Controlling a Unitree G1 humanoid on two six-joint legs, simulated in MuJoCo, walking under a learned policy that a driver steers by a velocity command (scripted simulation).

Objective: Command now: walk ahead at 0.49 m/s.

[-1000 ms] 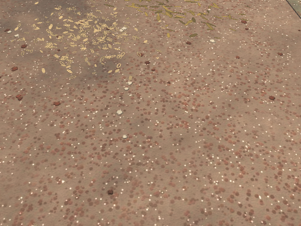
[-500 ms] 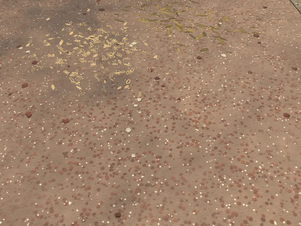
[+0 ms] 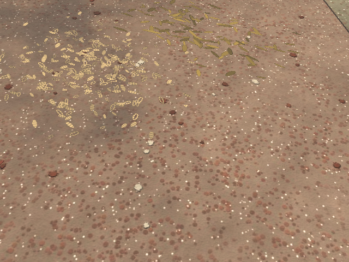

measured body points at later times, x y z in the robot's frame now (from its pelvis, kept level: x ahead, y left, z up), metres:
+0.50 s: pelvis +0.29 -0.06 +0.00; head +0.32 -0.07 +0.44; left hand +0.43 +0.21 -0.10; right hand +0.35 -0.34 -0.13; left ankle +0.19 +0.08 -0.65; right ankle +0.34 -0.15 -0.74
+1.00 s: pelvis +0.56 +0.01 -0.01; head +0.59 +0.03 +0.44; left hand +0.61 +0.29 -0.14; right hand +0.72 -0.25 -0.10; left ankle +0.63 +0.10 -0.74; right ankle +0.45 -0.14 -0.65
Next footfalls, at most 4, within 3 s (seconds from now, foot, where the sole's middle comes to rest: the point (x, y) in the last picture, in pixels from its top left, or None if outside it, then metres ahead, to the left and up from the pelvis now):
0.36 right None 0.38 -0.15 -0.78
0.88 left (151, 213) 0.67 0.10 -0.78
1.42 right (203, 152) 0.98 -0.13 -0.78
1.94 left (135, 120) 1.17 0.20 -0.78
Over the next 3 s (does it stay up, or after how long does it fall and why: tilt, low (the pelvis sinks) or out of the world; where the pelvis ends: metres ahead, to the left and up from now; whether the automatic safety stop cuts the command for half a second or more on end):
stays up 1.62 0.32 -0.02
